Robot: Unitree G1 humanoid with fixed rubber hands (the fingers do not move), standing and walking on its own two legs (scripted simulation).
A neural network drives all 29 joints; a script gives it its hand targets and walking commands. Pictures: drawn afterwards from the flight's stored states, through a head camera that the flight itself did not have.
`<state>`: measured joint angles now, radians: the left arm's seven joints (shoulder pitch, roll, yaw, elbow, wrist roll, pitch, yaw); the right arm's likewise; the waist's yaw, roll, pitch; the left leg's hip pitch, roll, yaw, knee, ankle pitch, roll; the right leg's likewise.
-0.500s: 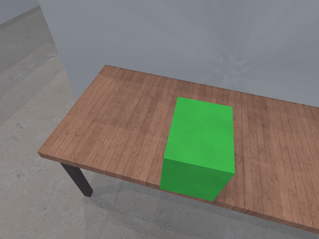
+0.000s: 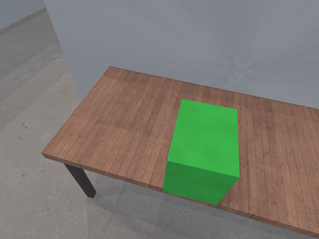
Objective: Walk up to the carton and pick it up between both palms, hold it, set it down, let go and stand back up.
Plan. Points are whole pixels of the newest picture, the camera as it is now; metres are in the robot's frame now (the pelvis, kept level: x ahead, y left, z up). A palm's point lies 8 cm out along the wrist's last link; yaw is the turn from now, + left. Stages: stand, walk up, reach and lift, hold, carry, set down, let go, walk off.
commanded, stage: walk up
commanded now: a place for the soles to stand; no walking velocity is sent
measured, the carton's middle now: (198, 151) +0.41 -0.12 -0.09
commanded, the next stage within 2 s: reach and lift in 0.22 s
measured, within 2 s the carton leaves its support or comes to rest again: neither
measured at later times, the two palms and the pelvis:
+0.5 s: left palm (86, 226) +0.17 +0.20 -0.11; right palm out of the picture +0.11 -0.28 -0.12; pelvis -0.07 -0.03 -0.02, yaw -10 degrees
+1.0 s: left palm out of the picture +0.11 +0.19 -0.11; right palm out of the picture +0.07 -0.25 -0.09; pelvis -0.08 -0.04 +0.00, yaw -11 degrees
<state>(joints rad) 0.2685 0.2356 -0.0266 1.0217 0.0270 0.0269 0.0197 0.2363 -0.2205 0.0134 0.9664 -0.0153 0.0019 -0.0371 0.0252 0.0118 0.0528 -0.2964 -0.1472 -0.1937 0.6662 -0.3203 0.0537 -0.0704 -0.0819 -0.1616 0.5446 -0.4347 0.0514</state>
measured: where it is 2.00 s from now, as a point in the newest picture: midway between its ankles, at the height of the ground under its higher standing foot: outside the picture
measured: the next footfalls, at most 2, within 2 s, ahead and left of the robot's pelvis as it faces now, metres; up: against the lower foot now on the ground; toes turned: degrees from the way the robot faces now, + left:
none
